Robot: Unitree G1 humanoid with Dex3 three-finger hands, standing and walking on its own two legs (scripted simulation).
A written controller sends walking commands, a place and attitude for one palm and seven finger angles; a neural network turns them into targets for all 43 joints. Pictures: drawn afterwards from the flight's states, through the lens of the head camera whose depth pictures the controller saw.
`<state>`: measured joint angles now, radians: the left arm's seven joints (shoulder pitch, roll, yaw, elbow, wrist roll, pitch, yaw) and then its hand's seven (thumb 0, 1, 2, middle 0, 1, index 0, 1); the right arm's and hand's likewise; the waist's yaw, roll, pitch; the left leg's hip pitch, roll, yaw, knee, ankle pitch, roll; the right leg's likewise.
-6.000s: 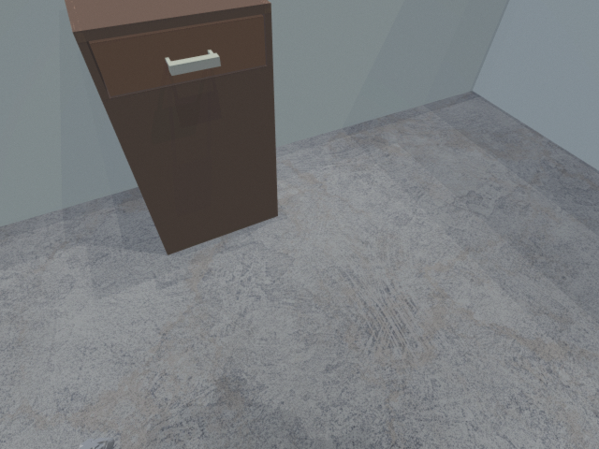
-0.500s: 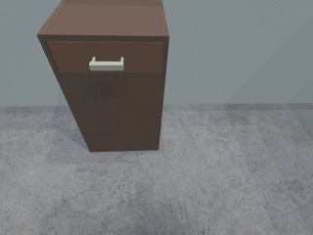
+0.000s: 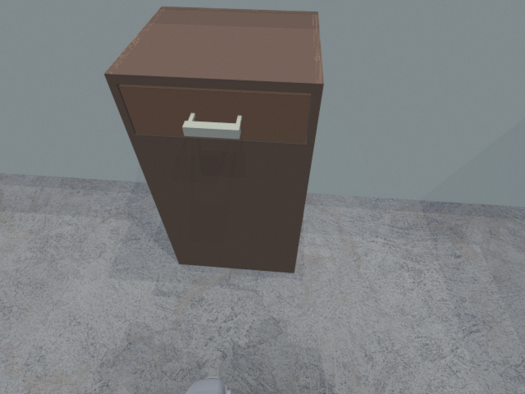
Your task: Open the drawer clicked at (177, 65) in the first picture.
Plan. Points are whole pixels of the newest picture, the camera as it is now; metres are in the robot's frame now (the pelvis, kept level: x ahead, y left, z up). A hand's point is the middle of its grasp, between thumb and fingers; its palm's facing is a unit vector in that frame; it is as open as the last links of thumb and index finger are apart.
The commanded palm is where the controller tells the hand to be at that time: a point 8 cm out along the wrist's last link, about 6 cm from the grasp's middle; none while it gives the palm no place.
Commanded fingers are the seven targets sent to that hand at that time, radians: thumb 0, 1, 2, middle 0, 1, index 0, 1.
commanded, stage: take the last steps up to it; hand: left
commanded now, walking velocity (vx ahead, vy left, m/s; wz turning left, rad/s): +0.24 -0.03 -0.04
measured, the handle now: (213, 124) +0.69 +0.19 +0.01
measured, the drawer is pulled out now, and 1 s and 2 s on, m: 0.00 0.00 0.00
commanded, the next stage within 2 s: come to a stop and stand still in 0.32 s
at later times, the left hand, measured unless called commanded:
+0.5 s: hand (171, 333) +0.25 +0.21 -0.16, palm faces -0.02 -0.97 -0.23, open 7.3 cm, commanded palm none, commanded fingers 0.00 0.90 0.90 -0.20 -0.30 -0.20 -0.30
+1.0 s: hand (145, 355) +0.21 +0.25 -0.18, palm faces +0.03 -0.96 -0.27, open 7.3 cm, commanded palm none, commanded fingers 0.00 0.90 0.90 -0.20 -0.30 -0.20 -0.30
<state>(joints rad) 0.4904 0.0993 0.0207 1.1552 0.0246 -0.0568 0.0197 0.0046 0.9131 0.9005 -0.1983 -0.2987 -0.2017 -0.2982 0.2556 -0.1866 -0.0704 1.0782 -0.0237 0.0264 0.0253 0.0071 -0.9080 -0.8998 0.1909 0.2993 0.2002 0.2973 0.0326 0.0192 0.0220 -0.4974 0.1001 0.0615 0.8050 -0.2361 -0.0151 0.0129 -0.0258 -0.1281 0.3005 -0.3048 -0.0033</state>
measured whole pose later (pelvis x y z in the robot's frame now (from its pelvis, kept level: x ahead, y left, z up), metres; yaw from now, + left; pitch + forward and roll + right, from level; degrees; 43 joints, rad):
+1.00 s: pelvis +0.14 +0.05 -0.02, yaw -2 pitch -3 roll +0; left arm 0.22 0.20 0.04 0.96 0.01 0.06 0.04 0.00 0.91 0.90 -0.20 -0.30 -0.20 -0.30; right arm 0.24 -0.21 -0.06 0.88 -0.03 0.04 -0.01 0.00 -0.91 -0.90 0.19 0.30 0.20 0.30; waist 0.00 0.00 0.02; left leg -0.26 0.00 0.07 0.67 -0.35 0.03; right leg -0.43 -0.08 -0.05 0.69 -0.31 0.00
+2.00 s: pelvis +0.17 +0.06 +0.00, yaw -1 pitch -1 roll +0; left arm 0.28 0.14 -0.01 1.11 0.01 -0.02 0.03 0.01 0.93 0.90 -0.20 -0.30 -0.20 -0.30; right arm 0.29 -0.15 0.01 1.10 -0.01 -0.03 -0.03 0.00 -0.91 -0.90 0.19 0.30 0.20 0.30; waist -0.01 0.02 0.02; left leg -0.14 -0.03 0.07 0.43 -0.28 0.04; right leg -0.24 0.02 0.05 0.46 -0.20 -0.01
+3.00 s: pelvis +0.17 +0.03 -0.03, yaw +1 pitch +6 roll +1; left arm 0.24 0.38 -0.06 -0.02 1.00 0.02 0.30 0.00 0.20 0.60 -0.27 -0.74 -0.27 -0.74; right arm 0.10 -0.16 0.05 0.58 -0.05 0.12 0.01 0.01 -0.90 -0.90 0.20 0.30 0.21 0.30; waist 0.08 0.05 -0.06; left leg -0.40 -0.01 0.03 0.70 -0.39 0.01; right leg -0.50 0.03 0.00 0.73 -0.33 -0.05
